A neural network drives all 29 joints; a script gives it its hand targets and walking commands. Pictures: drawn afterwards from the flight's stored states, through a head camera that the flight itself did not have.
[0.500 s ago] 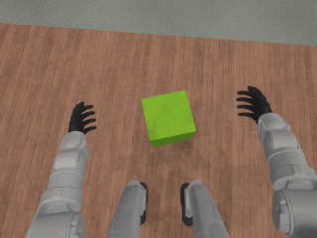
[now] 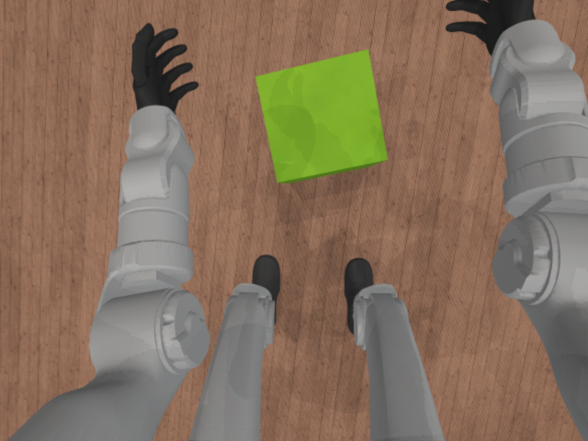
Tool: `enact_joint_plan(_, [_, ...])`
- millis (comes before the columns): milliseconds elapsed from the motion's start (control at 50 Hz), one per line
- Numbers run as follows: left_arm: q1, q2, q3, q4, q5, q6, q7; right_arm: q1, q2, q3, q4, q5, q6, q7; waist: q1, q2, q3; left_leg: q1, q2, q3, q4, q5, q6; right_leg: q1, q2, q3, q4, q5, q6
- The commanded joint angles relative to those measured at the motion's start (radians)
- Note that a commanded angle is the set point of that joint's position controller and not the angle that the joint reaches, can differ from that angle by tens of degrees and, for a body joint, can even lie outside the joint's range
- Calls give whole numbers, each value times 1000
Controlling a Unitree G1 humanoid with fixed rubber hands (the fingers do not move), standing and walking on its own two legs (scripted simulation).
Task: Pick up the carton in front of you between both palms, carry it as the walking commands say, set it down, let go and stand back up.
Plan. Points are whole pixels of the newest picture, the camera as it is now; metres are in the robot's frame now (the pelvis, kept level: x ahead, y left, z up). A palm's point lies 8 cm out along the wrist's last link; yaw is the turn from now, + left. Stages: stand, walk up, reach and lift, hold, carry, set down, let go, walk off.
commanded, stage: reach and lift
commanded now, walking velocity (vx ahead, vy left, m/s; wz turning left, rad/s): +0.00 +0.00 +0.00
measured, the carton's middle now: (321, 128) +0.52 -0.01 -0.52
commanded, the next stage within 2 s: none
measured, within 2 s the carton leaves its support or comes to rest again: leaves its support in 1.66 s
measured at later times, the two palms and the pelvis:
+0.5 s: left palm (212, 142) +0.48 +0.19 -0.36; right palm (429, 103) +0.53 -0.20 -0.37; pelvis -0.04 +0.01 -0.20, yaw +2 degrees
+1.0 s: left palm (231, 136) +0.50 +0.18 -0.46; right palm (406, 105) +0.54 -0.18 -0.46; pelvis -0.05 +0.00 -0.27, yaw +3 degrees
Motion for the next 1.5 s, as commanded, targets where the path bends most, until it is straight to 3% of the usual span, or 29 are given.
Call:
enact_joint_plan(0, [-184,37,29,-35,42,-56,-27,-222,-27,-39,3,-29,-27,13,-7,-156,-1046,129,-88,99,125,349,-21,760,38,1,149,674,44])
enact_joint_plan(20, [-196,112,106,-11,69,-61,-24,-262,-39,-28,-26,-24,-30,1,50,-170,-981,153,-91,107,134,333,-6,598,48,-1,129,531,50])
enact_joint_plan(40, [-101,16,61,30,57,-61,-30,-167,-45,-86,39,-31,-32,-9,35,-82,-953,128,-85,105,170,386,-33,514,45,12,132,564,40])
enact_joint_plan(100, [-136,47,102,39,60,-82,-37,-166,-67,-70,36,-63,-50,-20,-14,-137,-997,-54,-90,115,282,290,-55,514,27,20,243,599,28])
enact_joint_plan(120, [-120,105,107,57,72,-93,-37,-195,-42,-19,-20,-25,-54,-27,43,-144,-1012,-98,-85,115,299,306,-38,527,22,34,308,662,40])
enact_joint_plan(140, [-139,77,68,40,54,-93,-28,-150,-50,-55,34,-55,-63,-32,-27,-150,-1024,-54,-91,101,345,360,-36,418,44,-4,325,625,50])
enact_joint_plan(260, [-269,133,-90,11,-94,-120,14,-327,-149,98,-54,124,-99,-79,-28,-58,-1227,43,-73,90,568,421,-47,227,34,-10,528,546,49])
enact_joint_plan(320, [-325,255,-132,-80,-136,-103,41,-415,-204,170,-184,185,-78,-94,6,-164,-1373,-11,-79,100,645,362,-26,397,14,-3,630,581,53])
enact_joint_plan(440, [-428,228,-120,30,-178,-63,57,-561,-235,240,-65,273,-38,-83,78,-174,-1191,-70,-41,134,738,116,-24,234,7,-12,713,184,65])
enact_joint_plan(460, [-548,218,-174,0,-240,-57,62,-545,-269,221,-45,250,-45,-84,-17,-124,-1166,-46,-46,133,785,91,-28,196,10,-35,702,145,51])
enact_joint_plan(480, [-560,273,-136,51,-201,-52,59,-605,-286,239,20,269,-27,-88,68,-151,-1117,24,-43,119,782,85,-13,66,1,-24,693,54,61])
enact_joint_plan(520, [-668,263,-168,124,-253,-36,41,-629,-270,256,107,256,-29,-77,-28,-193,-992,-73,-26,127,804,-40,-21,51,-22,-31,680,-40,42])
enact_joint_plan(600, [-719,243,-191,229,-244,-31,34,-767,-337,240,184,230,-35,-81,7,-118,-871,-28,-20,122,849,-110,-34,-7,-45,-40,753,-136,28])
enact_joint_plan(640, [-737,273,-171,302,-219,-41,36,-740,-335,239,259,209,-39,-71,-40,-84,-783,-70,-23,94,860,-107,-36,-62,-40,-30,790,-143,19])
enact_joint_plan(760, [-771,292,-164,305,-161,-99,32,-705,-249,260,269,269,-76,-67,23,-1,-794,2,-40,95,920,85,-26,-99,-10,-13,866,21,30])
enact_joint_plan(860, [-692,276,-212,308,-269,-99,19,-688,-258,348,160,250,-104,-108,-67,-160,-889,-42,-53,90,966,188,-28,91,-33,-17,892,219,42])
enact_joint_plan(920, [-662,320,-157,301,-259,-130,36,-734,-273,372,119,318,-101,-120,64,-181,-964,-44,-61,136,1026,236,-5,168,-29,40,901,274,41])
enact_joint_plan(940, [-613,294,-208,318,-251,-131,36,-652,-221,382,171,321,-107,-122,35,-128,-981,-146,-59,142,1012,219,-22,259,-33,34,928,356,44])
enact_joint_plan(1060, [-615,260,-160,290,-216,-150,33,-588,-171,343,192,324,-105,-104,35,-126,-824,-139,-68,131,1018,176,-8,72,-1,23,905,226,56])
enact_joint_plan(1080, [-666,241,-191,301,-242,-144,30,-623,-205,315,149,293,-112,-108,-23,-111,-832,-116,-81,108,984,150,-9,39,2,-4,913,173,45])
enact_joint_plan(1100, [-656,264,-157,316,-213,-145,37,-610,-211,330,176,300,-100,-109,29,-81,-795,-83,-51,114,1008,153,-11,-56,-12,20,878,115,41])
enact_joint_plan(1140, [-652,183,-193,311,-228,-130,27,-613,-156,365,167,302,-99,-94,-57,-112,-795,-131,-66,134,993,116,-13,-12,-10,13,866,124,26])
enact_joint_plan(1160, [-634,192,-183,328,-229,-126,34,-647,-217,304,202,269,-97,-101,-9,-108,-731,-169,-76,115,960,61,-17,-35,-15,-1,874,70,34])
enact_joint_plan(1220, [-644,165,-160,322,-207,-126,41,-684,-119,362,164,313,-91,-93,65,-140,-753,-118,-87,142,948,71,-7,-53,-10,-20,842,17,42])
enact_joint_plan(1260, [-692,24,-232,303,-201,-124,20,-682,13,299,169,292,-94,-72,-14,-46,-779,-75,-93,123,946,44,-8,-66,4,-33,858,34,31])
enact_joint_plan(1280, [-694,64,-162,287,-179,-117,26,-692,-49,313,150,255,-89,-77,-24,-133,-800,4,-85,113,978,131,0,-138,0,-29,838,64,46])
enact_joint_plan(1360, [-877,-492,-236,251,-89,-62,-114,-835,498,354,90,201,-56,63,-11,-45,-677,-25,-130,117,962,56,0,-189,27,-40,856,-10,25])
enact_joint_plan(1380, [-919,-618,-258,241,-130,-42,-159,-845,647,388,105,182,-29,101,-98,-158,-704,-67,-141,98,966,21,10,-88,35,-63,885,14,28])
enact_joint_plan(1480, [-902,-711,-224,226,-61,17,-233,-750,839,353,-50,196,-4,167,-34,-73,-693,-137,-155,129,961,10,25,-123,62,-76,890,42,18])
